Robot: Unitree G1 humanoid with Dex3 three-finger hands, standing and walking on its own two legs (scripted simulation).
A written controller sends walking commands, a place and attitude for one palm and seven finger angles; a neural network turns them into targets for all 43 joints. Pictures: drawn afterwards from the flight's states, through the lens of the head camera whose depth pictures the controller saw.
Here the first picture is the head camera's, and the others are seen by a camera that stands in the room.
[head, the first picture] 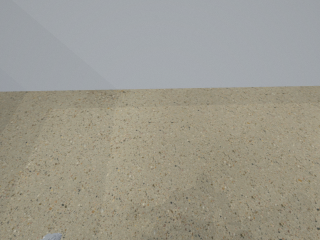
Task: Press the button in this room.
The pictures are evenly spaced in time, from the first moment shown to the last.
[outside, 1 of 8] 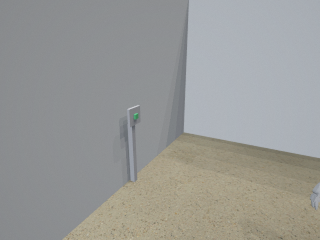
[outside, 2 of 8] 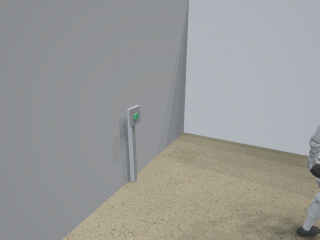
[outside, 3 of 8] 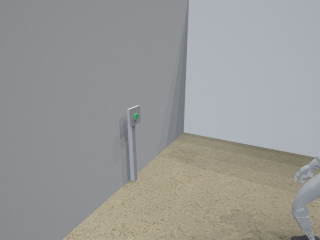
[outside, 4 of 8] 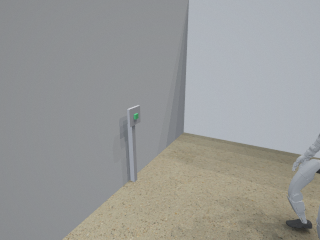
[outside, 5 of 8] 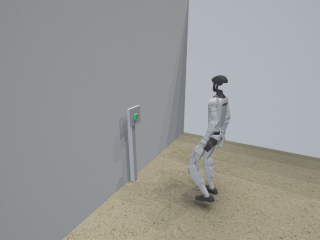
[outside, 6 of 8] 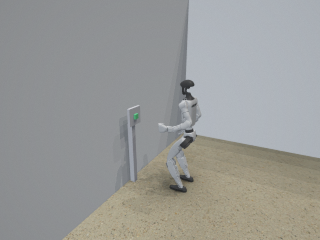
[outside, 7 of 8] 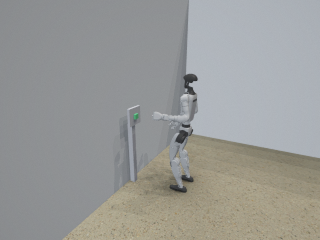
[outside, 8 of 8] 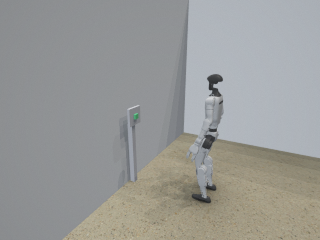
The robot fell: no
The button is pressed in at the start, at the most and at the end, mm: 0 13 0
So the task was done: yes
